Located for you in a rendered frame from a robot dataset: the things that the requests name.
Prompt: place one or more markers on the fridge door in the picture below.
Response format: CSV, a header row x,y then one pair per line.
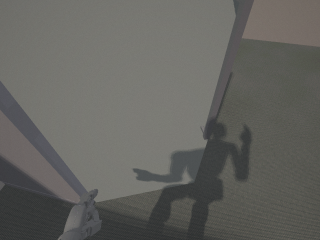
x,y
119,88

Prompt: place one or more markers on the handle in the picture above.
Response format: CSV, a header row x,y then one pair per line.
x,y
239,25

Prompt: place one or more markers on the left robot hand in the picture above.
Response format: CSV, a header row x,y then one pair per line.
x,y
77,220

